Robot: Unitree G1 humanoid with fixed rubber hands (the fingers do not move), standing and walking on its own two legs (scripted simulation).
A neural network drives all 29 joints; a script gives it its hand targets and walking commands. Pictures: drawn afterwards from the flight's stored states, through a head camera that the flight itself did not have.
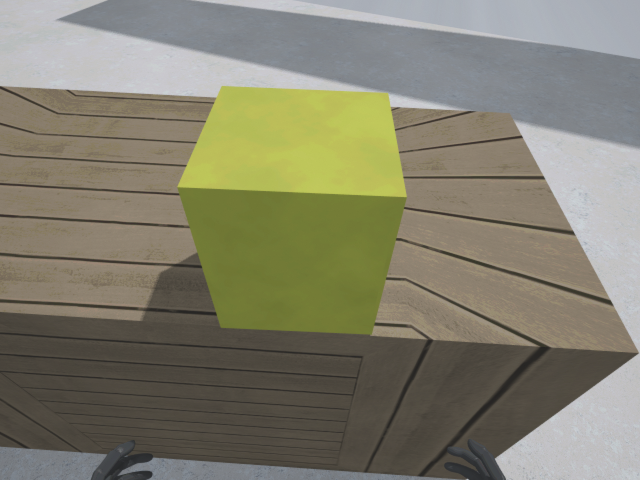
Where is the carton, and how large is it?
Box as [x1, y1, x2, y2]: [177, 86, 406, 334]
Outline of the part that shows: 221,86 177,186 220,326 236,328 371,334 406,198 387,93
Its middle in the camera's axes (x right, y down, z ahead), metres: -0.02 -0.04 +0.51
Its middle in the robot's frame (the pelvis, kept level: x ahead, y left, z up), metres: +0.43 +0.03 +0.12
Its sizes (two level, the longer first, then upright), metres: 0.210 0.200 0.250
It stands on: a pedestal, 0.77 m high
